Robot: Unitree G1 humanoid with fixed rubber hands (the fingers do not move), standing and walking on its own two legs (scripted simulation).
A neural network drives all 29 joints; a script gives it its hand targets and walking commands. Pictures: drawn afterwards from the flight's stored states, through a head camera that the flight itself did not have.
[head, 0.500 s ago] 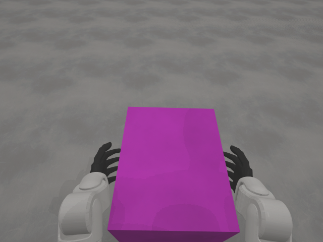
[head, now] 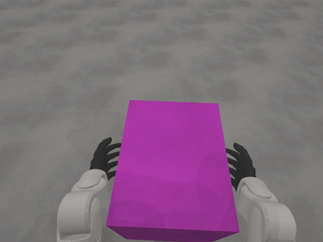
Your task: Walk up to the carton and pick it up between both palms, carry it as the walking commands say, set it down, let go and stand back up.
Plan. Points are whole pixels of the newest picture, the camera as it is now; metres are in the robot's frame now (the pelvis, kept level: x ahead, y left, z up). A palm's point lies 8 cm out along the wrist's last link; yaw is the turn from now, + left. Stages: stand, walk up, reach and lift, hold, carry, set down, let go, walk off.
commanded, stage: carry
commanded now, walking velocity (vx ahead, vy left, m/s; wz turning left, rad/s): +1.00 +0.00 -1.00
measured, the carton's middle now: (170, 174) +0.28 -0.01 +0.02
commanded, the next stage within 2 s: none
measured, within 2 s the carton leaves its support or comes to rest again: neither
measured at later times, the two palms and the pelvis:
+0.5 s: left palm (151, 55) +0.76 +0.04 +0.07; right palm (227, 77) +0.62 -0.23 +0.07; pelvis +0.48 +0.00 -0.01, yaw -23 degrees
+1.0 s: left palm (202, 19) +1.13 -0.23 +0.07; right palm (256, 39) +0.91 -0.43 +0.08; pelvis +0.85 -0.15 -0.02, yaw -46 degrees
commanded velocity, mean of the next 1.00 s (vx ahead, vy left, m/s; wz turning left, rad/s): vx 0.70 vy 0.00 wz -0.70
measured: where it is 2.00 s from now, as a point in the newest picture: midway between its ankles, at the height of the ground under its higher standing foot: (185, 135)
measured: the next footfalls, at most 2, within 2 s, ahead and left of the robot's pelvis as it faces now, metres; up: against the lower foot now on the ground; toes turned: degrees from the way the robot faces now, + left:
right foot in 0.20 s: +0.32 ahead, -0.03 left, +0.00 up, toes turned -9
left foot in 0.56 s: +0.78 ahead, +0.08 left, +0.00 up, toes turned -22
